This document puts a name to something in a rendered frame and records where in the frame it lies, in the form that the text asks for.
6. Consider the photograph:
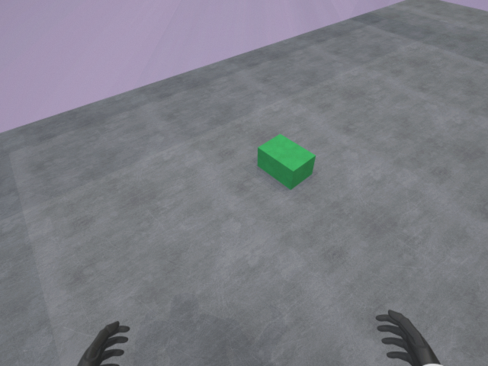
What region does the robot right hand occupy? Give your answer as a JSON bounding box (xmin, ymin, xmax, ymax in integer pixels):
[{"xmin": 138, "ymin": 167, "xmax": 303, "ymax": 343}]
[{"xmin": 376, "ymin": 310, "xmax": 440, "ymax": 366}]

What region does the carton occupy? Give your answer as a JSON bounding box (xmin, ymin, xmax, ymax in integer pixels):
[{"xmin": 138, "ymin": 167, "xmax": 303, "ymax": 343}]
[{"xmin": 258, "ymin": 134, "xmax": 316, "ymax": 190}]

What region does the robot left hand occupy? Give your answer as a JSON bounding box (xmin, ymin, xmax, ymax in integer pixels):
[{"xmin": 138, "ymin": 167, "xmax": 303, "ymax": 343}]
[{"xmin": 77, "ymin": 321, "xmax": 130, "ymax": 366}]

